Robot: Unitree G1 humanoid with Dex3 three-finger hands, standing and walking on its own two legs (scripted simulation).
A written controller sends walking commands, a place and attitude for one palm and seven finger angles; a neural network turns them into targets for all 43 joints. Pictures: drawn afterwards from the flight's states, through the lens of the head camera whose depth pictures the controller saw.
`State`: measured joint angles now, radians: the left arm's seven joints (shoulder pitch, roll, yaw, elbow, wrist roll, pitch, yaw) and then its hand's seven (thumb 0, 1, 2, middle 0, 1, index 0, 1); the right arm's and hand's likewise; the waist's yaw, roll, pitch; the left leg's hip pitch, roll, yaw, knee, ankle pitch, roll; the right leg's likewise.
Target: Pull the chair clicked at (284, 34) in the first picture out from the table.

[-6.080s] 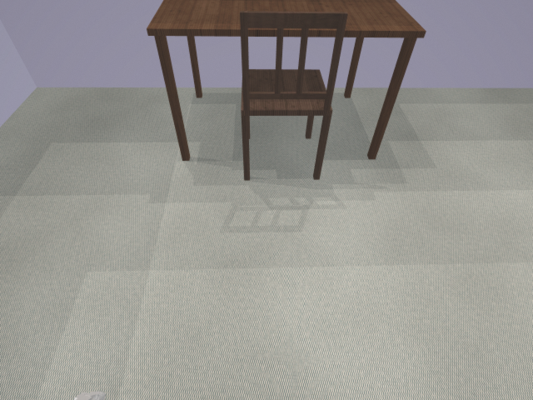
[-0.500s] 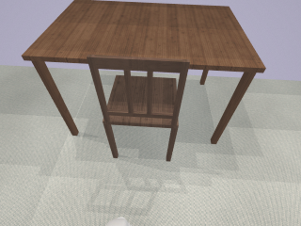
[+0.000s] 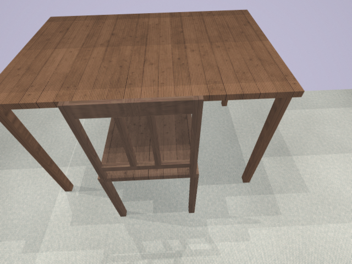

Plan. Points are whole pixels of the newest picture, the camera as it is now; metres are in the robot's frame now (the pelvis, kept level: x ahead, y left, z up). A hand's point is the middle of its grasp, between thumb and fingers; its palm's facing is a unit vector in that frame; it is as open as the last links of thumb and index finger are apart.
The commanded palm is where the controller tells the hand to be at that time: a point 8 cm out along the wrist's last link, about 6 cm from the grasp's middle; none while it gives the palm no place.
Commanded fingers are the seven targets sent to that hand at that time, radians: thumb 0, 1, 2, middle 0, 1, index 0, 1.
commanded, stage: come to a stop and stand still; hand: left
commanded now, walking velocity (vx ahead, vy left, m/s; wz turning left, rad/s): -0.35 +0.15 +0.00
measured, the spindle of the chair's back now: (127, 143) +0.50 +0.19 -0.10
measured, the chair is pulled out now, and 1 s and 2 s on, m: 0.00 0.00 0.00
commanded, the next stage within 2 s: look again from close up in 0.96 s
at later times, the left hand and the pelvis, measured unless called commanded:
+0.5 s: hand out of the picture +0.10 +0.20 -0.16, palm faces +0.04 -0.97 -0.25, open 7.4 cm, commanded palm none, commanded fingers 0.00 0.90 0.90 -0.20 -0.30 -0.20 -0.30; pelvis +0.04 +0.00 +0.01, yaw -1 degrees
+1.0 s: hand out of the picture +0.05 +0.17 -0.16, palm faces +0.00 -0.98 -0.22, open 7.4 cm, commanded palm none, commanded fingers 0.00 0.90 0.90 -0.20 -0.30 -0.20 -0.30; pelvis +0.01 -0.02 +0.01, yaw +0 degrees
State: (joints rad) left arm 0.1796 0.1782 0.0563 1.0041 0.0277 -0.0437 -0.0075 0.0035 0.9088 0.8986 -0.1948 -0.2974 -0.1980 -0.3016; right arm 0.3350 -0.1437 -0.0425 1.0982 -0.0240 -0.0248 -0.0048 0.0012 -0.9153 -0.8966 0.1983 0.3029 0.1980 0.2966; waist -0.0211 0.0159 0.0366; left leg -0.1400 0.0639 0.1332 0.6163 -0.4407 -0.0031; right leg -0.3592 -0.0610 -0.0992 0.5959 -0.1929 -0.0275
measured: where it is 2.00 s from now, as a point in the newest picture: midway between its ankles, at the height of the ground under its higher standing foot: outside the picture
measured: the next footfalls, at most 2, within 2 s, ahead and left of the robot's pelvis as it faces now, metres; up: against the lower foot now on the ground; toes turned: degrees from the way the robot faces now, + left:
left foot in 0.24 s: +0.12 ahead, +0.11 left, +0.00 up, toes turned +1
right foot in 0.56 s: +0.05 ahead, -0.15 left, +0.00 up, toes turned -2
